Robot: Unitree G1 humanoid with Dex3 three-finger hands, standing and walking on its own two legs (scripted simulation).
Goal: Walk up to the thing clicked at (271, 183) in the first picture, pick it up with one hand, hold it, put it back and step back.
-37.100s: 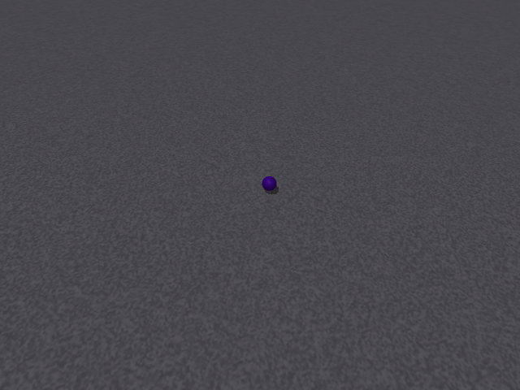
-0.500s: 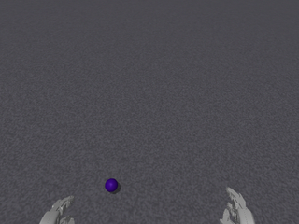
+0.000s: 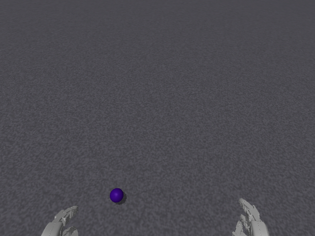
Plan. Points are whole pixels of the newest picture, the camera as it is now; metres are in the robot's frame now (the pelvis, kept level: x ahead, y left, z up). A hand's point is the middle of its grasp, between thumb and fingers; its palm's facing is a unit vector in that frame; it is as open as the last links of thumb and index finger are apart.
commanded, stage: home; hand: left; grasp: from above
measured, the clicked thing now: (116, 195) +0.50 +0.21 -0.67
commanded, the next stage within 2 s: stand in 0.40 s
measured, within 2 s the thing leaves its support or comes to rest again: neither
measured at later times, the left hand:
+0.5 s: hand out of the picture +0.16 +0.18 -0.05, palm faces +0.05 -0.98 -0.20, open 7.4 cm
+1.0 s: hand out of the picture +0.03 +0.25 -0.11, palm faces +0.04 -0.95 -0.30, open 7.3 cm
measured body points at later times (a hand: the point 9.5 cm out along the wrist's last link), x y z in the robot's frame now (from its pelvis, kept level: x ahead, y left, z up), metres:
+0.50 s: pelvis +0.00 +0.00 +0.00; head +0.02 +0.01 +0.45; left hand +0.16 +0.24 -0.03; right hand +0.16 -0.24 -0.06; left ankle +0.01 +0.13 -0.68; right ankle -0.01 -0.13 -0.68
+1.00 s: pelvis -0.01 +0.02 +0.05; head -0.01 +0.03 +0.50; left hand +0.03 +0.30 -0.09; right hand +0.06 -0.26 -0.07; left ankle +0.01 +0.13 -0.68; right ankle -0.01 -0.13 -0.68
